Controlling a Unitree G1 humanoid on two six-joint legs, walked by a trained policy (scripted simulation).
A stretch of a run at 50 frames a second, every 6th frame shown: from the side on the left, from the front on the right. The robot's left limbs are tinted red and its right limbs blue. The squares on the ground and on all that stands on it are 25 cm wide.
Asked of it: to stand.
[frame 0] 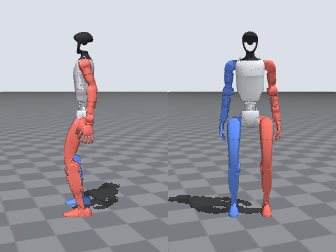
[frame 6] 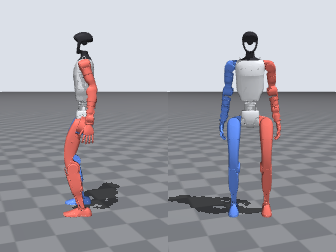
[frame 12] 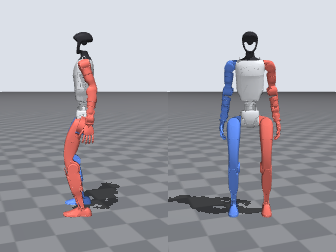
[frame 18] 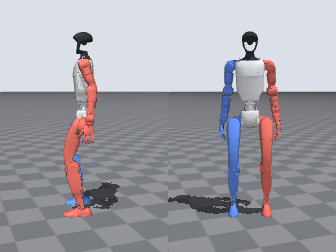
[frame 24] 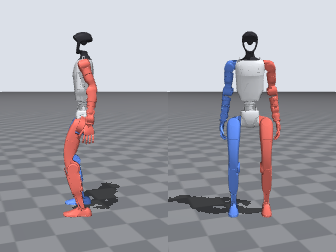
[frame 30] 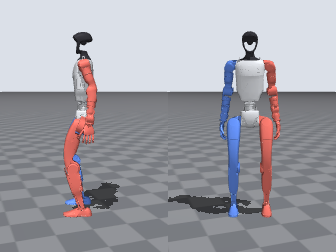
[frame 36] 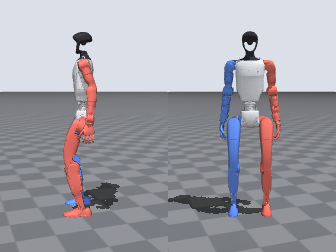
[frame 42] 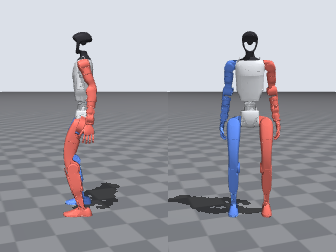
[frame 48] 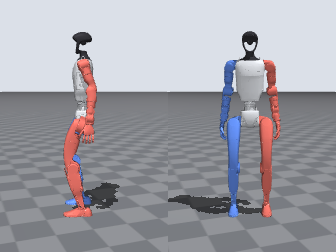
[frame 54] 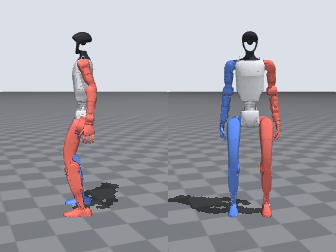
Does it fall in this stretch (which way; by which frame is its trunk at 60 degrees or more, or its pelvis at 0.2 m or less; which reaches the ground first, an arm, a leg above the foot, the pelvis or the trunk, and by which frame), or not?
no
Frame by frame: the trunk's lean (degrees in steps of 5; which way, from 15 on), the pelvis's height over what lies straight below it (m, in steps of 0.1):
0: 0, 0.8
6: 0, 0.8
12: 0, 0.8
18: 0, 0.8
24: 0, 0.8
30: 0, 0.8
36: 0, 0.8
42: 0, 0.8
48: 0, 0.8
54: 0, 0.8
